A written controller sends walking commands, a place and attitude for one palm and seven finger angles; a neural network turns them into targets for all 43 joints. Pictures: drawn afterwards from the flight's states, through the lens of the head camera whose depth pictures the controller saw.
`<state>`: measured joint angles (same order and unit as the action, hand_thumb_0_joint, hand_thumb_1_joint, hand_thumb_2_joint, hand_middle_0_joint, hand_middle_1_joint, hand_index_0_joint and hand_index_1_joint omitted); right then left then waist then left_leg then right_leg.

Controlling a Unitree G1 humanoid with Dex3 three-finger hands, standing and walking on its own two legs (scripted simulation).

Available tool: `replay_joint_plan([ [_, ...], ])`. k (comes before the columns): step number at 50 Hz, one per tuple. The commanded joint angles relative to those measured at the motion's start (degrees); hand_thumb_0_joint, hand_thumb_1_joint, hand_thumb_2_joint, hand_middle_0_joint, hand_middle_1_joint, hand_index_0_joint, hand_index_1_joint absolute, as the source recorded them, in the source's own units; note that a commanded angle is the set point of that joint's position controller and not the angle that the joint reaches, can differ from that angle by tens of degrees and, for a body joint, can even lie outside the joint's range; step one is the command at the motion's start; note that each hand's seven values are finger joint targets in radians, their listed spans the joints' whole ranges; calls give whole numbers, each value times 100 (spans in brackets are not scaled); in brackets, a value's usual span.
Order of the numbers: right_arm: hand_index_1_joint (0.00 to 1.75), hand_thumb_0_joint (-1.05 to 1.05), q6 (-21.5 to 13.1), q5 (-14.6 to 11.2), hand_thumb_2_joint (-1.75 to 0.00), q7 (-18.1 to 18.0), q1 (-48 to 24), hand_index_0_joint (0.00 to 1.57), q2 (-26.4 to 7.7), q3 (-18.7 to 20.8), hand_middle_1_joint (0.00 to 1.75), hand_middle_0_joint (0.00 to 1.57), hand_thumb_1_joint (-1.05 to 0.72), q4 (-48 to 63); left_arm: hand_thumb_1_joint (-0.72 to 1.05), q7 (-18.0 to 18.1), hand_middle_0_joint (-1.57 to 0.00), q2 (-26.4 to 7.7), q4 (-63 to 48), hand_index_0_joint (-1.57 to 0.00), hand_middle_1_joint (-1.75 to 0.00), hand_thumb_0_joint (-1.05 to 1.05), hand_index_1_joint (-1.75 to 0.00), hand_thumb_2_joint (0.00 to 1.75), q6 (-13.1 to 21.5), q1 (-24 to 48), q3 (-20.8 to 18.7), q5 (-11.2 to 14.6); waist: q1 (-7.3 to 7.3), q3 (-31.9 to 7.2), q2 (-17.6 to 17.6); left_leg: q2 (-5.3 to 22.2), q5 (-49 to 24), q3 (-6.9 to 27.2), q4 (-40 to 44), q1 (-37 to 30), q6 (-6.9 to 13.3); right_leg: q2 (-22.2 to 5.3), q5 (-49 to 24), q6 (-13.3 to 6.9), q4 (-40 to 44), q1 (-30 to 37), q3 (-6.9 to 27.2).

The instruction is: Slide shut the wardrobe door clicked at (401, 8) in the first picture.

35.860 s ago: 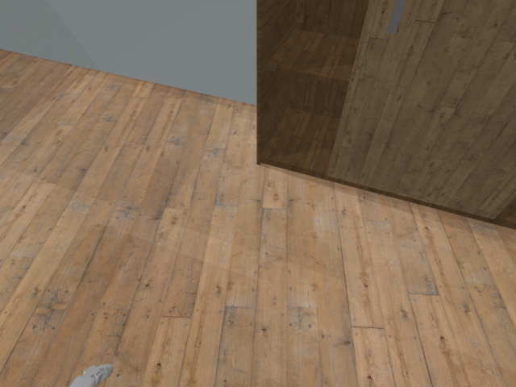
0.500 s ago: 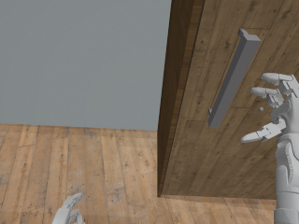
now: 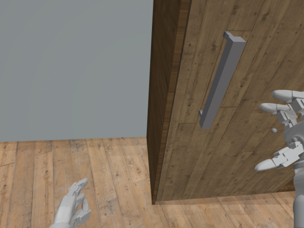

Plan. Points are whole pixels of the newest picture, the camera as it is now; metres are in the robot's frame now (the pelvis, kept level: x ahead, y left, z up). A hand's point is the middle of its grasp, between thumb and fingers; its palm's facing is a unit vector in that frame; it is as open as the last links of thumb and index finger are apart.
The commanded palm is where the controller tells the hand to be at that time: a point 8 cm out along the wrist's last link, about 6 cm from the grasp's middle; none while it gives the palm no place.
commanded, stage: draw the hand back to the body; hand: right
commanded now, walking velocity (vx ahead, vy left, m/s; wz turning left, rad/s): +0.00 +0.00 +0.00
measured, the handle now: (214, 85) +0.43 -0.17 +0.19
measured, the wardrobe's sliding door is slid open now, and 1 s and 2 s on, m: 0.00 0.00 0.00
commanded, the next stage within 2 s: step back with the hand held close in 1.64 s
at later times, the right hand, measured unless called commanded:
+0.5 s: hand (278, 146) +0.24 -0.26 +0.18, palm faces +0.02 +1.00 -0.05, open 14.7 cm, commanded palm +0.21 -0.30 +0.20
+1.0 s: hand (292, 155) +0.22 -0.28 +0.18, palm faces +0.40 +0.86 -0.33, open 11.4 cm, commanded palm +0.17 -0.31 +0.19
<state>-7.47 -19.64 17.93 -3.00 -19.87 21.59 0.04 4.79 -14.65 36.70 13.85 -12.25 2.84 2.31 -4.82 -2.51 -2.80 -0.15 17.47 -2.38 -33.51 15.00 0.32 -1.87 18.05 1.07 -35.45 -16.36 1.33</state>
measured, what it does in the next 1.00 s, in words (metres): stands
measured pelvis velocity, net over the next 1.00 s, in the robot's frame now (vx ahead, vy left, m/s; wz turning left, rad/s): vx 0.01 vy -0.03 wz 0.03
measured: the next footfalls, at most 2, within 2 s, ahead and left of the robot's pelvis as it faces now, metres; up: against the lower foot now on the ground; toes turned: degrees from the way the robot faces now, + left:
none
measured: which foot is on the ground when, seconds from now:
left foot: down 0.00-1.00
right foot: down 0.00-1.00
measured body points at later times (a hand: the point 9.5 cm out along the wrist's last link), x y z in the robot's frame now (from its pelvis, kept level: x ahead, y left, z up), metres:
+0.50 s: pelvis +0.01 -0.02 +0.00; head -0.04 -0.01 +0.45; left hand +0.22 +0.20 -0.05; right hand +0.23 -0.31 +0.18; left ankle +0.01 +0.12 -0.73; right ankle +0.01 -0.13 -0.73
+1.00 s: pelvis +0.01 -0.03 +0.01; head -0.02 -0.02 +0.46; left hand +0.17 +0.20 -0.08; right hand +0.19 -0.32 +0.19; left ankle +0.01 +0.12 -0.73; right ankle +0.01 -0.13 -0.73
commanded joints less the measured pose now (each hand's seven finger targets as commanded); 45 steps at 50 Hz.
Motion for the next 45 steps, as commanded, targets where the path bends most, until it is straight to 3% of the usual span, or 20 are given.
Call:
replay_joint_plan([
  [1,115,0,-260,-35,-20,32,-2188,25,-1198,72,115,25,55,1080,90,141,-20,-622,-785,-20,-30,0,-30,90,409,636,-213,70,333,-564,-53,21,-462,220,783,155,-1,161,-505,-267,495,220,-143],
  [3,115,0,-217,-33,-20,32,-2245,25,-1231,73,115,25,55,984,90,160,-20,-635,-766,-20,-30,0,-30,90,440,658,-227,71,318,-671,63,42,-322,235,803,113,-3,157,-458,-270,502,183,-100],
  [4,115,0,469,111,-20,152,-1635,25,-1647,166,115,25,55,371,90,167,-20,-739,-799,-20,-30,0,-30,90,414,701,-229,157,144,-833,-125,85,-421,233,752,-138,28,110,-409,-285,633,160,-103],
  [5,115,0,774,78,-20,243,-1847,25,-1560,117,115,25,55,943,90,170,-20,-700,-961,-20,-30,0,-30,90,392,817,-205,196,113,-1005,-285,120,-655,182,742,-278,25,145,-609,-299,668,277,-118],
  [7,115,0,1165,52,-20,305,-1776,25,-1922,486,115,25,55,1012,90,172,-20,-723,-1008,-20,-30,0,-30,90,381,873,-197,182,45,-1209,-226,109,-970,159,670,-499,26,155,-919,-294,610,288,-132],
  [11,115,0,1718,-331,-20,568,-1262,25,-2078,997,115,25,55,1719,90,88,-20,-673,-1251,-20,-30,0,-30,90,427,1012,-109,238,-58,-1713,137,47,-1925,-8,475,-836,14,179,-1667,-317,555,576,-151],
  [14,115,0,1537,-568,-20,495,-551,25,-1839,1175,115,25,55,1843,90,-4,-20,-609,-1251,-20,-30,0,-30,90,527,894,-90,204,-65,-1430,269,-33,-2170,-89,422,-684,12,146,-1893,-266,507,636,-134],
  [16,115,0,1540,-558,-20,456,-269,25,-1529,948,115,25,55,1892,90,-50,-20,-638,-1202,-20,-30,0,-30,90,540,850,-104,213,-10,-1078,216,-49,-2101,-126,421,-457,15,114,-1856,-246,535,609,-151],
  [20,115,0,1908,-312,-20,376,-383,25,-1137,295,115,25,55,2080,90,-63,-20,-665,-1147,-20,-30,0,-30,90,506,855,-120,268,133,-362,-259,-51,-1473,-137,554,-19,13,72,-1378,-227,676,527,-134],
  [22,115,0,2050,-210,-20,325,-581,25,-1079,120,115,25,55,2226,90,-14,-20,-674,-1116,-20,-30,0,-30,90,480,892,-118,269,184,-110,-181,-79,-1005,-128,673,132,7,72,-984,-261,738,477,-81],
  [23,115,0,2084,-177,-20,283,-640,25,-1298,256,115,25,55,2289,90,13,-20,-698,-1122,-20,-30,0,-30,90,472,872,-135,273,196,-152,-167,-78,-792,-117,716,163,-4,76,-807,-274,770,471,-49],
  [28,104,0,1685,-125,-29,130,-656,24,-1758,734,104,24,37,3181,90,78,-20,-626,-1178,-20,-30,0,-30,90,537,955,-98,175,88,-895,-406,-83,-847,-126,661,-219,49,109,-1063,-263,765,812,27],
  [29,102,0,935,770,-31,-964,-596,24,-2037,841,102,24,33,4075,90,-3,-20,-540,-1186,-20,-30,0,-30,90,563,896,-216,-116,-29,-534,-300,-61,-863,74,965,-213,53,136,-1003,-199,774,526,-81],
  [31,98,0,683,859,-34,-1582,807,24,-983,288,98,24,26,3201,90,-79,-20,-472,-1011,-20,-30,0,-30,90,507,826,-162,-132,64,-227,-45,8,-749,-1,852,-174,70,53,-674,-125,875,360,-75],
  [32,96,0,542,986,-36,-1743,834,24,-1042,299,96,24,22,3357,90,-111,-20,-480,-960,-20,-30,0,-30,90,416,804,-207,-130,58,-313,-95,4,-761,33,928,-303,92,33,-697,-134,896,420,-113],
  [34,92,0,276,1120,-39,-1953,905,24,-1002,225,92,24,15,3346,90,-132,-20,-442,-935,-20,-30,0,-30,90,319,771,-233,-144,102,-364,-532,60,-784,60,895,-354,83,16,-670,-116,934,498,-143],
  [36,87,0,103,1235,-43,-2098,973,23,-940,122,87,23,8,3164,90,-125,-20,-450,-890,-20,-30,0,-30,90,231,761,-278,-155,141,-289,-465,63,-721,76,948,-333,73,-7,-597,-139,1018,556,-153],
  [39,81,0,-66,1332,-48,-2218,1025,23,-919,40,81,23,-3,3020,90,-84,-20,-486,-884,-20,-30,0,-30,90,126,793,-335,-178,171,-179,105,73,-556,84,1060,-354,45,-27,-468,-206,1090,548,-142],
  [42,75,0,-200,1420,-53,-2304,1069,23,-1067,152,75,23,-14,3035,90,-48,-20,-486,-832,-20,-30,0,-30,90,77,842,-369,-202,140,-228,112,93,-557,97,1089,-481,55,-23,-498,-228,1160,627,-149],
  [45,68,0,-311,1483,-58,-2347,1308,22,-1115,242,68,22,-25,3262,90,-58,-20,-441,-829,-20,-30,0,-30,90,60,888,-382,-217,68,-394,-218,111,-799,92,1036,-642,84,-32,-797,-210,1192,750,-152],
])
